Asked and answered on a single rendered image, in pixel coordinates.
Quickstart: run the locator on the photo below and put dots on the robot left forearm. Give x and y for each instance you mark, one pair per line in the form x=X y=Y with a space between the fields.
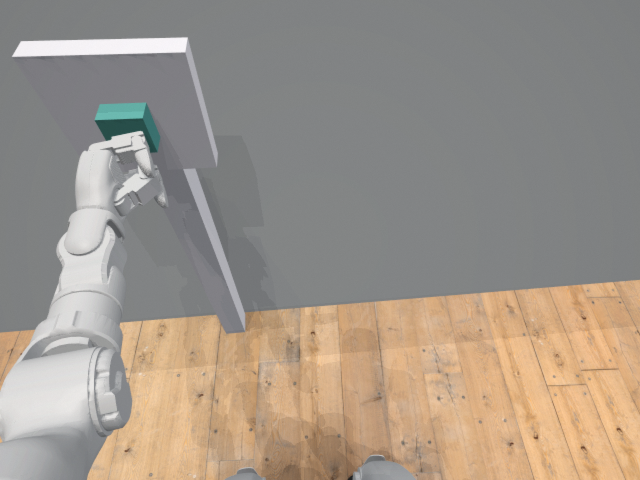
x=88 y=303

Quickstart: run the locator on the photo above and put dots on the panel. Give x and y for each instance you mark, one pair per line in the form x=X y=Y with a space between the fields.
x=73 y=77

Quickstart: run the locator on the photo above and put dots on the left robot shin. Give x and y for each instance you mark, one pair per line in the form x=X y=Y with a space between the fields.
x=246 y=470

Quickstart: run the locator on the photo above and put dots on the robot left hand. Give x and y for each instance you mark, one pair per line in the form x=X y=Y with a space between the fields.
x=101 y=184

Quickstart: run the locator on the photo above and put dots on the button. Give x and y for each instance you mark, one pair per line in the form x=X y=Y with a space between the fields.
x=123 y=118

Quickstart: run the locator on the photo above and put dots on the robot shin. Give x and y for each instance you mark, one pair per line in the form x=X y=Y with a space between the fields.
x=246 y=470
x=374 y=458

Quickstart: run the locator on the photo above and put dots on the right robot shin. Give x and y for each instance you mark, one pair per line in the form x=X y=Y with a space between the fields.
x=374 y=458

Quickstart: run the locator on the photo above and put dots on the robot left upper arm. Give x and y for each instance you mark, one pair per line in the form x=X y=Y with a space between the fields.
x=57 y=412

